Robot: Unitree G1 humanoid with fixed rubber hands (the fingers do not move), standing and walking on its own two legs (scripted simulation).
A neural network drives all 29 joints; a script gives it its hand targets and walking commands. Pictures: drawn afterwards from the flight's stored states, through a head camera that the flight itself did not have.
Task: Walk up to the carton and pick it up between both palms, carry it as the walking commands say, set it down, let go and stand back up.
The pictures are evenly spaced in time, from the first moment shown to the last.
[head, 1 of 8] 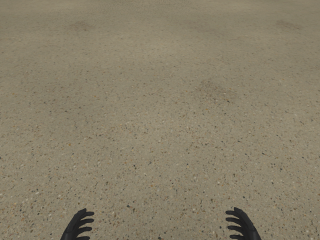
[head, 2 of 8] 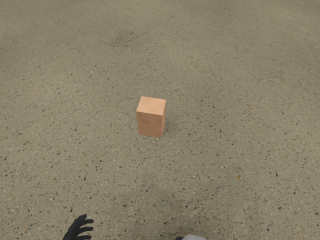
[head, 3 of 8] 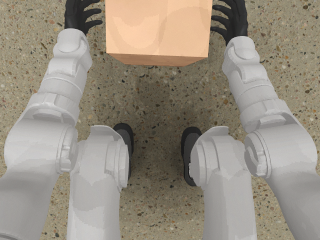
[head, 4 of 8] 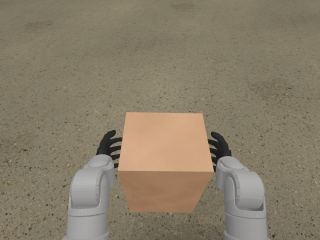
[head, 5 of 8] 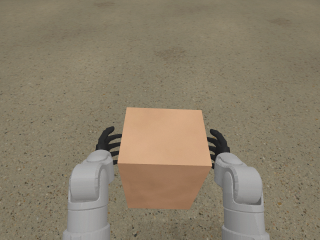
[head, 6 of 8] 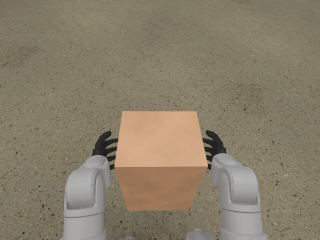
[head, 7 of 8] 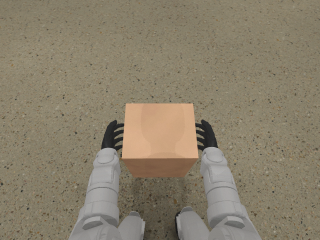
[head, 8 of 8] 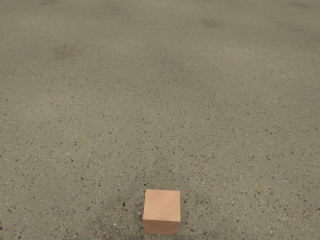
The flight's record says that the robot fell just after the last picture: no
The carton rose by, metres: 0.67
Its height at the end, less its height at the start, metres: +0.00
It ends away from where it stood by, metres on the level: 1.31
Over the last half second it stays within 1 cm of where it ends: yes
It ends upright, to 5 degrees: yes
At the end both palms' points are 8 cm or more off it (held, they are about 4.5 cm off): yes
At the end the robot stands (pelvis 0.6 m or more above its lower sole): yes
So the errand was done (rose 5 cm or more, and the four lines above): yes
